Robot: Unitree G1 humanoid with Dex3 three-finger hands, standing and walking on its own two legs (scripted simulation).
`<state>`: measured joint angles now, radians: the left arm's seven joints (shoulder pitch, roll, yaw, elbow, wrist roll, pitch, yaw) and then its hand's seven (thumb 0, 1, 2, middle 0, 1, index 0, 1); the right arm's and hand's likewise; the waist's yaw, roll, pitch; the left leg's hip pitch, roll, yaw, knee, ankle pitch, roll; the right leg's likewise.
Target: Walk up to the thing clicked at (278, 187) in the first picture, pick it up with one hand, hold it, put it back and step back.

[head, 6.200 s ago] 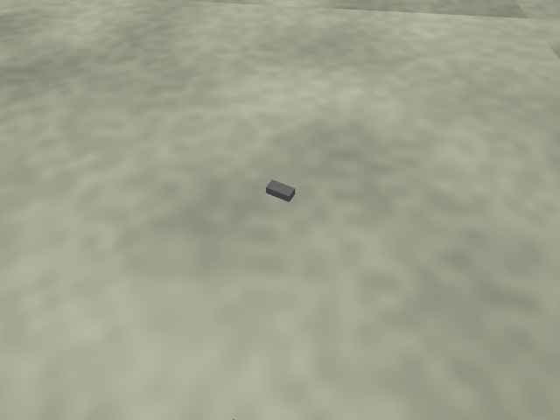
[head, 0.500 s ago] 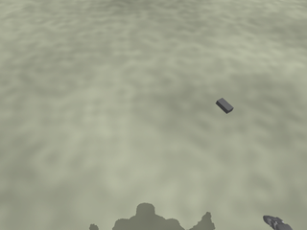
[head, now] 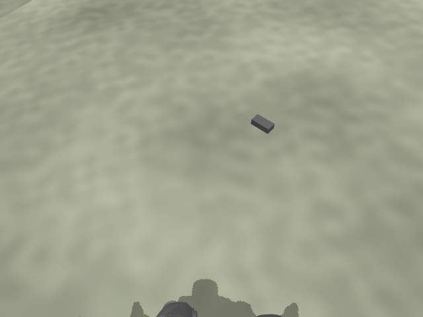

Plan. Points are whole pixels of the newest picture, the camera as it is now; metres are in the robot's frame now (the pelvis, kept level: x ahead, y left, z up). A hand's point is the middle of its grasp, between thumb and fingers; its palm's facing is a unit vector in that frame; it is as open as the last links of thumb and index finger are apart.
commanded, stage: walk up
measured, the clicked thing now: (262, 123) +1.24 -0.26 -0.74
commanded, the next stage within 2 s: stand in 1.04 s
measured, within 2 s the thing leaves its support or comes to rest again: neither
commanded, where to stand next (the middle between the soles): +0.06 +0.01 m, yaw -11 degrees
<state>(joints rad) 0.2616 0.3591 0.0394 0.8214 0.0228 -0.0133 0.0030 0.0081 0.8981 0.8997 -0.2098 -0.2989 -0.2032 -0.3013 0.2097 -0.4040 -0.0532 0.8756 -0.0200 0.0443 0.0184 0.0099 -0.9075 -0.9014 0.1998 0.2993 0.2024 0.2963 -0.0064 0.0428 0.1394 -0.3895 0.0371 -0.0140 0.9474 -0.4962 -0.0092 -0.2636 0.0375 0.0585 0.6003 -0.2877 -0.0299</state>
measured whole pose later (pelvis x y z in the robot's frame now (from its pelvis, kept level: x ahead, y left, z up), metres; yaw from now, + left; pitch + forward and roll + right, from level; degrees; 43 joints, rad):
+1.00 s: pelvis +0.00 +0.02 +0.01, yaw -11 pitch -3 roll +0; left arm 0.09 0.35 0.00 1.08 -0.01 -0.02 0.00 0.01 0.90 0.90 -0.21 -0.30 -0.20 -0.30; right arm 0.11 -0.36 -0.01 1.08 -0.01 -0.01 0.02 0.01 -0.91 -0.90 0.20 0.30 0.20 0.30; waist -0.01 0.00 0.06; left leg -0.12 0.03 0.05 0.41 -0.23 -0.02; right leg -0.15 0.02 0.11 0.43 -0.23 0.01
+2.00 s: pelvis +0.00 +0.02 +0.02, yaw -8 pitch -2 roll +0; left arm 0.12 0.35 -0.01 1.12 0.01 -0.02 0.00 0.01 0.90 0.90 -0.21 -0.30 -0.20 -0.30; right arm 0.11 -0.36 -0.01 1.14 -0.01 -0.01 0.02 0.01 -0.91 -0.90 0.20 0.30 0.20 0.30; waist -0.01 0.00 0.06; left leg -0.12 0.02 0.01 0.33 -0.17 -0.01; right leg -0.12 0.00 0.07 0.33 -0.17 0.02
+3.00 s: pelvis +0.01 +0.03 +0.02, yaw -8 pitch -2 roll +0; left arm 0.14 0.35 0.00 1.12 0.01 -0.01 0.00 0.01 0.90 0.90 -0.21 -0.30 -0.20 -0.30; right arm 0.11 -0.35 0.00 1.13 -0.01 -0.01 0.02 0.01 -0.91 -0.90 0.20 0.30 0.20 0.30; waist -0.01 0.00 0.06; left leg -0.11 0.01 0.00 0.33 -0.18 -0.01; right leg -0.10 -0.01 0.06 0.32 -0.18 0.03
